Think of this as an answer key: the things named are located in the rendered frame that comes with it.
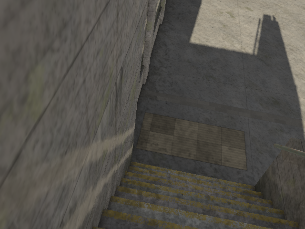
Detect stairs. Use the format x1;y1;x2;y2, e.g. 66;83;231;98
92;161;299;229

